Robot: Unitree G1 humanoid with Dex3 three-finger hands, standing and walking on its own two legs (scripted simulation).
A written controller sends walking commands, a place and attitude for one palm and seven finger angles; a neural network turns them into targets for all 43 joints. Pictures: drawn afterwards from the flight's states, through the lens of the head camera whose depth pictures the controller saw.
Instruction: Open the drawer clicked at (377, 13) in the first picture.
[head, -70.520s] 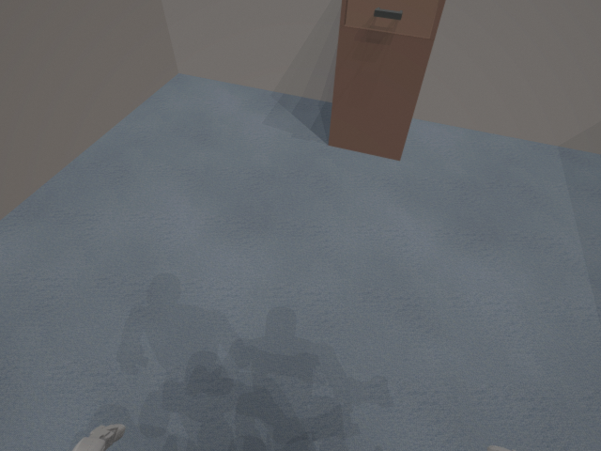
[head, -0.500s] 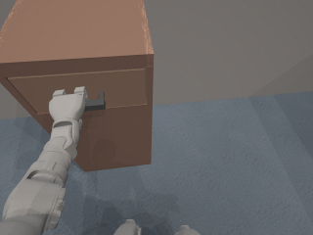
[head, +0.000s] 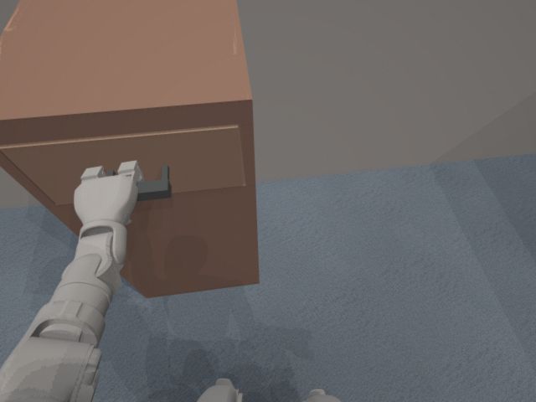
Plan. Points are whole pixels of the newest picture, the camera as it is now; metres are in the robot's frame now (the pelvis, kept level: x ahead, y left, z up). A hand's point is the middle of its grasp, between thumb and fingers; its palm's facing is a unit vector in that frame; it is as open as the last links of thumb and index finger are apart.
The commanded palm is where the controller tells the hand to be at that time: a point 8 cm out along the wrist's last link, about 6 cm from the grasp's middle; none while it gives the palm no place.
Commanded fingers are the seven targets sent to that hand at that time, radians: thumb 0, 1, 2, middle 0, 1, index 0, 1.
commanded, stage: pull the drawer open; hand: left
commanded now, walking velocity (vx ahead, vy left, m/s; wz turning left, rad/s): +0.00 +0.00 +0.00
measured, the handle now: (137, 182) +0.46 +0.23 +0.00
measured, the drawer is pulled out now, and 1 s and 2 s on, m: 0.00 0.14 0.26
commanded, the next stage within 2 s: none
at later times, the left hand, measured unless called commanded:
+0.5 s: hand (118, 248) +0.35 +0.25 -0.02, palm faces -0.02 -0.06 -1.00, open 5.5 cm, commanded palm +0.32 +0.24 +0.04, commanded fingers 0.00 0.90 0.90 -0.40 -1.35 -0.40 -1.35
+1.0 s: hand (112, 296) +0.28 +0.24 -0.02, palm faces -0.01 -0.07 -1.00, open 5.5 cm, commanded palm +0.25 +0.23 +0.04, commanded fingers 0.00 0.90 0.90 -0.40 -1.35 -0.40 -1.35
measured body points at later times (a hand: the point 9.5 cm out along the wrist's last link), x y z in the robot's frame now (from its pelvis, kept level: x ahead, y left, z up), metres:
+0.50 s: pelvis +0.01 +0.01 +0.01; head +0.08 +0.00 +0.46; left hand +0.35 +0.25 +0.03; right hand +0.15 -0.24 -0.11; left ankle +0.01 +0.11 -0.69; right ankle -0.02 -0.12 -0.69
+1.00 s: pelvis +0.01 +0.00 +0.01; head +0.05 -0.01 +0.46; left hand +0.27 +0.24 +0.03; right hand +0.17 -0.24 -0.11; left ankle +0.01 +0.11 -0.69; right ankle -0.02 -0.12 -0.69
